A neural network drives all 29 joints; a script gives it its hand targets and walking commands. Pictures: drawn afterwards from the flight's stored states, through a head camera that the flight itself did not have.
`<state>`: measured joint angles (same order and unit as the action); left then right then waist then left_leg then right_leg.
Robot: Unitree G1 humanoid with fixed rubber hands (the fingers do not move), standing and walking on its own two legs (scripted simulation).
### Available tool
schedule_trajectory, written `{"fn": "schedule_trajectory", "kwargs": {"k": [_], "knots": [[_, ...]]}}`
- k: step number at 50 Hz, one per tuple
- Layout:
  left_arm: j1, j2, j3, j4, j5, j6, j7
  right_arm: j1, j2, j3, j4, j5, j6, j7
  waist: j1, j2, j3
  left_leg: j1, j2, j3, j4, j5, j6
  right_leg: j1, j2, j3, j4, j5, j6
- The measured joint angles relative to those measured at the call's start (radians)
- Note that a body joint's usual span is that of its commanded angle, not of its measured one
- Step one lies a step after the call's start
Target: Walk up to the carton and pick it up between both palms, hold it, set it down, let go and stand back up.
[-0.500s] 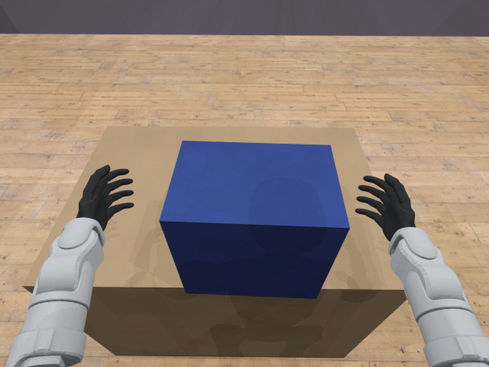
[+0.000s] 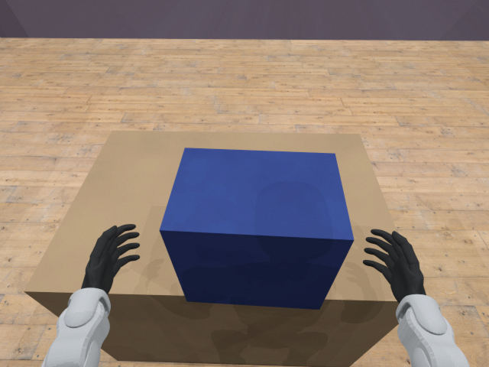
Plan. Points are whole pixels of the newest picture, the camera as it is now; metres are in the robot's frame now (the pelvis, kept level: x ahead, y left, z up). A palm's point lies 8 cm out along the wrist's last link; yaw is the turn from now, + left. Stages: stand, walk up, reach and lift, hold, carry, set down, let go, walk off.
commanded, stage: set down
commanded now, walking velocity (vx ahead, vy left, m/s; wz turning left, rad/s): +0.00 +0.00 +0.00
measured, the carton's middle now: (255, 232) +0.38 +0.01 -0.02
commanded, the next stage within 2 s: let go in 1.10 s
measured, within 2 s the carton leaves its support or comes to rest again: neither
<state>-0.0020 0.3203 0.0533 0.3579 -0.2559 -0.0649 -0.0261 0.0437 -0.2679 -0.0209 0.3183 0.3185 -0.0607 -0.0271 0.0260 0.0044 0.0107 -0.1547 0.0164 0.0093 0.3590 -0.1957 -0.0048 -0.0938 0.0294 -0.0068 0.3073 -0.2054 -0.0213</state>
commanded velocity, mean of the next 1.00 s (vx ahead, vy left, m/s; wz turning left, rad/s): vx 0.00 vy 0.00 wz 0.00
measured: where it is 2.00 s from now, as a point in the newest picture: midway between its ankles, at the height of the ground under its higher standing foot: outside the picture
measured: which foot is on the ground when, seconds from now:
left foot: down 0.00-1.00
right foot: down 0.00-1.00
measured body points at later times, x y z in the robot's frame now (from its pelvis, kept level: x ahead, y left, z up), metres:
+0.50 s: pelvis -0.01 +0.00 +0.00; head -0.01 +0.00 +0.45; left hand +0.20 +0.26 -0.02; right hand +0.22 -0.22 -0.03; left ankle +0.00 +0.12 -0.75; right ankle -0.03 -0.11 -0.75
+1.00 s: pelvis +0.00 +0.00 +0.00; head +0.00 +0.01 +0.45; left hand +0.19 +0.24 -0.06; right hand +0.19 -0.23 -0.06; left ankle +0.00 +0.12 -0.75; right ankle -0.03 -0.11 -0.75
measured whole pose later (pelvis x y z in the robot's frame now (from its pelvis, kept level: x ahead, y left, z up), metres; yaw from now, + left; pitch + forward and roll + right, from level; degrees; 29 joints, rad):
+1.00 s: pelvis +0.00 +0.00 +0.00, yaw -1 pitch -4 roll +0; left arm 0.17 0.26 -0.01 0.59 -0.13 -0.23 0.00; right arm 0.17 -0.20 0.01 0.70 0.16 -0.33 0.02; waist 0.03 -0.01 0.05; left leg -0.10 0.01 0.02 0.39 -0.23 -0.01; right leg -0.06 0.03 0.01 0.37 -0.25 -0.02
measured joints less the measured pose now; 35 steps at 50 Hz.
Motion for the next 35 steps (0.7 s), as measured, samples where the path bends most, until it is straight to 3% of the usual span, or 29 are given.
{"fn": "schedule_trajectory", "kwargs": {"k": [9,17,25,35], "knots": [[0.117,0.004,-0.036,0.04,-0.013,-0.17,-0.004,0.109,0.025,0.02,0.013,-0.019,-0.118,-0.002,0.0,0.004,0.01,0.006,-0.001,-0.013,0.02,-0.015,-0.003,0.011,0.001,-0.008,0.018,-0.017,-0.003],[0.154,0.002,-0.059,0.11,-0.012,-0.277,-0.011,0.133,0.05,0.035,0.093,-0.036,-0.215,-0.003,-0.002,0.005,0.015,0.002,-0.003,-0.019,0.046,-0.023,-0.004,0.005,0.001,-0.011,0.05,-0.03,-0.004],[0.144,0.0,-0.076,0.194,-0.002,-0.314,-0.008,0.12,0.064,0.039,0.207,-0.057,-0.278,0.004,-0.003,-0.003,0.014,-0.004,-0.005,-0.018,0.068,-0.028,-0.004,-0.008,-0.001,-0.008,0.085,-0.042,-0.004],[0.123,-0.013,-0.091,0.267,0.027,-0.285,0.01,0.106,0.059,0.036,0.32,-0.084,-0.294,0.024,-0.001,-0.013,0.016,0.007,-0.008,-0.009,0.069,-0.03,-0.001,-0.007,-0.004,0.003,0.102,-0.049,-0.001]]}}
